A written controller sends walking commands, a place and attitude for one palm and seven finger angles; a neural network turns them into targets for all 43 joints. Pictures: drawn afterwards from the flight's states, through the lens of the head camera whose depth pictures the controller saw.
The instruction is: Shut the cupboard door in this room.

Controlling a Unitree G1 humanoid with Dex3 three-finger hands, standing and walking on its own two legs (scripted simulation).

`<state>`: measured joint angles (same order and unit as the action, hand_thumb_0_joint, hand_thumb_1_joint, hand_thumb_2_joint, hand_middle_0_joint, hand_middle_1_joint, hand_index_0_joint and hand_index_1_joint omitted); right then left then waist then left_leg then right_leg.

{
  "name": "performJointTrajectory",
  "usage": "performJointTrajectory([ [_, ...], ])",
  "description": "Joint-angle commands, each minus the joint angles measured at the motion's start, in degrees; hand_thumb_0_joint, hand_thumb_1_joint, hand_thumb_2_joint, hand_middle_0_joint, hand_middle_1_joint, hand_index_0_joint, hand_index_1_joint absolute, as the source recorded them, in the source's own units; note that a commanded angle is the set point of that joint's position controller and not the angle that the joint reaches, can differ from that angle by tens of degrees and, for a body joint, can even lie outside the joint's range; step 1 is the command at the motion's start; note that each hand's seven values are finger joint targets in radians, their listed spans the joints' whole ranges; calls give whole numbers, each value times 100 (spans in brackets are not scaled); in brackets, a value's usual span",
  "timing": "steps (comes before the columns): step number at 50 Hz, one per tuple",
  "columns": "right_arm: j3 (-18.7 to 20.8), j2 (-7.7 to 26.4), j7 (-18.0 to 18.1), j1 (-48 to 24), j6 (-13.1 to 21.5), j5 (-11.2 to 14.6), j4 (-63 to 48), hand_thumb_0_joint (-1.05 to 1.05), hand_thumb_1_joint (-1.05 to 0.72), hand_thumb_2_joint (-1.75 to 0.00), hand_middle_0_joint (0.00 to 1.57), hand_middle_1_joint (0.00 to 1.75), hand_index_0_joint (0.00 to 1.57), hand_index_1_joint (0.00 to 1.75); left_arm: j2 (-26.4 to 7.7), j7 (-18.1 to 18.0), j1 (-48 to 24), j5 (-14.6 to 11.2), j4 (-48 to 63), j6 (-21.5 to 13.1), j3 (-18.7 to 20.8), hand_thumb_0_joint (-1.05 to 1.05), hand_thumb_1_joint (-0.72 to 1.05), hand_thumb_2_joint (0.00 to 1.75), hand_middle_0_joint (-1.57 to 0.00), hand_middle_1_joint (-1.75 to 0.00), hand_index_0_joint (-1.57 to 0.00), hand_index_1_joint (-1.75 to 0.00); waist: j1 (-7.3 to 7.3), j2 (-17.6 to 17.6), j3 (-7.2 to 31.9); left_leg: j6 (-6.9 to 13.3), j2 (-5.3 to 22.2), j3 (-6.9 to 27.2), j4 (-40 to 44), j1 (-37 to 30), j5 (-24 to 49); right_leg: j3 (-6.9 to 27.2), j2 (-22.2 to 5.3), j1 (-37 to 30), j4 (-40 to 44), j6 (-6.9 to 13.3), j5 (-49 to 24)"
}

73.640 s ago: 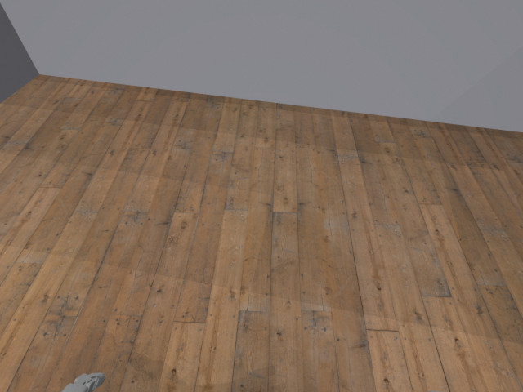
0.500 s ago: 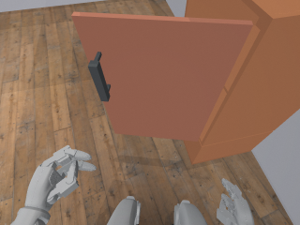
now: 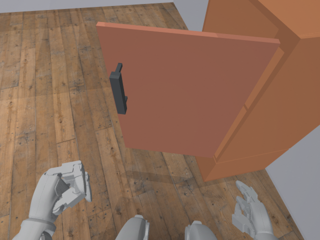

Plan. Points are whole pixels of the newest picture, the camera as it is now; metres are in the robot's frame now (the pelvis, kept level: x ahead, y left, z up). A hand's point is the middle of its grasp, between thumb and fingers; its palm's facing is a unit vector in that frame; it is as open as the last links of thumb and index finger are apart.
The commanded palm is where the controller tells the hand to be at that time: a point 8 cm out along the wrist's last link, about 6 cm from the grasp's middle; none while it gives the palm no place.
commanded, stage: raise the hand and make a fist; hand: left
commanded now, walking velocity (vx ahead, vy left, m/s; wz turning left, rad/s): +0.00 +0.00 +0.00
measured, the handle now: (120, 89) +0.50 +0.16 +0.06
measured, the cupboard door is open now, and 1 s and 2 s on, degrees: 71 71 71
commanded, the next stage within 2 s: bring the fist close to the handle in 0.62 s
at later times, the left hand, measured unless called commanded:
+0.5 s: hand (87, 183) +0.23 +0.18 +0.06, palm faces -0.05 -1.00 -0.05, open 3.1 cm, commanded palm +0.21 +0.23 +0.07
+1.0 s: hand (100, 165) +0.27 +0.16 +0.06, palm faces -0.07 -1.00 -0.04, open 3.1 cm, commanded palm +0.26 +0.21 +0.07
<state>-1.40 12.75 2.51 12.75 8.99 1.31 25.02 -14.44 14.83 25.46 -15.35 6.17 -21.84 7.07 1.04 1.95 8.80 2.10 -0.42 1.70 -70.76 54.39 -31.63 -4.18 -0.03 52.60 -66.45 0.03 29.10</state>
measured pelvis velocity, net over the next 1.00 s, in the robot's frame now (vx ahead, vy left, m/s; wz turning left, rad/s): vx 0.00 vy -0.01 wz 0.00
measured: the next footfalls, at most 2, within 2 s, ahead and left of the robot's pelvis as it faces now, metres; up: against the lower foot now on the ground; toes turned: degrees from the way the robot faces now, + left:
none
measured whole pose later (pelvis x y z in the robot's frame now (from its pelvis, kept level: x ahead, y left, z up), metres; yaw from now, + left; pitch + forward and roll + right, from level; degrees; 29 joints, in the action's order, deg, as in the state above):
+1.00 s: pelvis +0.00 -0.01 +0.00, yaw +0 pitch +16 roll -3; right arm -1.5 14.4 3.0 13.7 8.5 1.6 28.2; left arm -14.5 15.5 11.4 -15.6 -3.2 -19.7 7.6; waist 0.1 2.6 8.3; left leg 0.9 0.1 2.2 -69.9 54.2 -31.6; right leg -4.6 0.5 52.8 -66.3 1.2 29.5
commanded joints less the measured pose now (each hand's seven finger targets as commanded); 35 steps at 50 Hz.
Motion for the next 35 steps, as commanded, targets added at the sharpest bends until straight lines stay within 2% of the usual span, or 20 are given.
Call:
performJointTrajectory([
  [1,354,876,87,-69,256,-3,-805,0,-90,-90,20,30,20,30,-596,52,-313,-169,1068,-331,418,0,90,90,-130,-150,-130,-150,-128,154,1046,-195,58,353,1473,-997,1089,-31,195,-660,819,224,-656],
  [2,347,875,84,-69,259,-2,-798,0,-90,-90,20,30,20,30,-622,64,-360,-189,1082,-330,454,0,90,90,-130,-150,-130,-150,-98,236,1076,-209,47,347,1480,-1004,1115,-21,190,-705,823,231,-670],
  [3,342,888,86,-62,255,-15,-780,0,-90,-90,20,30,20,30,-726,65,-408,-185,1031,-311,539,0,90,90,-130,-150,-130,-150,-108,167,1092,-184,51,346,1443,-965,1151,-3,210,-732,825,235,-698],
  [4,337,874,84,-65,253,-7,-797,0,-90,-90,20,30,20,30,-637,93,-434,-210,1020,-305,488,0,90,90,-130,-150,-130,-150,-107,191,1121,-182,39,316,1443,-965,1130,4,189,-763,851,226,-683],
  [7,342,886,86,-42,278,4,-772,0,-90,-90,20,30,20,30,-690,147,-551,-250,1031,-311,534,0,90,90,-130,-150,-130,-150,-123,171,1190,-177,34,294,1426,-1011,1231,32,183,-838,895,220,-778],
  [8,336,895,88,-50,279,-6,-750,0,-90,-90,20,30,20,30,-803,137,-558,-232,1011,-289,621,0,90,90,-130,-150,-130,-150,-85,227,1190,-179,38,293,1418,-999,1319,37,194,-885,871,239,-829],
  [12,350,883,76,-24,291,21,-727,0,-90,-90,20,30,20,30,-715,164,-508,-271,989,-258,587,0,90,90,-130,-150,-130,-150,-79,316,1259,-209,40,274,1484,-1152,1522,9,176,-948,905,225,-992],
  [13,358,894,78,-30,289,7,-721,0,-90,-90,20,30,20,30,-777,154,-455,-275,907,-229,654,0,90,90,-130,-150,-130,-150,-80,158,1223,-188,39,276,1456,-1079,1586,20,193,-1010,907,228,-1056],
  [15,361,875,69,-29,281,19,-718,0,-90,-90,20,30,20,30,-643,171,-428,-298,813,-220,569,0,90,90,-130,-150,-130,-150,-88,89,1222,-177,19,214,1432,-969,1480,57,163,-1070,946,203,-999],
  [18,372,891,78,-42,267,13,-714,0,-90,-90,20,30,20,30,-742,160,-448,-298,682,-232,643,0,90,90,-130,-150,-130,-150,-88,33,1048,-153,11,188,1411,-826,1322,114,165,-1057,1010,212,-853],
  [22,372,887,72,-60,290,17,-735,0,-90,-90,20,30,20,30,-747,103,-557,-280,924,-390,603,0,90,90,-130,-150,-130,-150,-88,219,1125,-153,8,167,1443,-903,1212,147,137,-1018,1023,209,-709],
  [23,375,900,79,-42,280,6,-723,0,-90,-90,20,30,20,30,-861,72,-559,-266,907,-402,688,0,90,90,-130,-150,-130,-150,-81,133,1135,-134,13,183,1428,-873,1221,157,160,-1043,1015,222,-721],
  [24,369,880,73,-63,280,10,-731,0,-90,-90,20,30,20,30,-735,71,-509,-266,878,-414,605,0,90,90,-130,-150,-130,-150,-88,160,1128,-133,4,147,1420,-855,1185,175,141,-1047,1027,207,-686],
  [28,374,889,87,-36,250,2,-709,0,-90,-90,20,30,20,30,-758,86,-490,-288,681,-401,650,0,90,90,-130,-150,-130,-150,-119,-17,1059,-107,-4,119,1336,-705,1150,239,145,-1084,1077,191,-662],
  [29,368,886,82,-38,248,16,-719,0,-90,-90,20,30,20,30,-690,114,-520,-273,719,-403,561,0,90,90,-130,-150,-130,-150,-137,-44,1080,-107,1,110,1334,-714,1156,240,128,-1100,1078,183,-665],
  [32,367,879,87,-37,255,25,-716,0,-90,-90,20,30,20,30,-708,136,-568,-298,801,-410,573,0,90,90,-130,-150,-130,-150,-131,54,1156,-102,-12,89,1293,-723,1174,299,111,-1133,1099,177,-687],
  [33,372,887,94,-23,249,16,-709,0,-90,-90,20,30,20,30,-808,122,-569,-289,820,-411,642,0,90,90,-130,-150,-130,-150,-122,-36,1185,-94,0,108,1280,-721,1234,298,134,-1187,1076,191,-742],
  [35,359,851,91,-32,239,22,-719,0,-90,-90,20,30,20,30,-696,148,-531,-298,737,-375,571,0,90,90,-130,-150,-130,-150,-148,19,1116,-93,-11,61,1249,-669,1168,340,107,-1153,1130,163,-682],
])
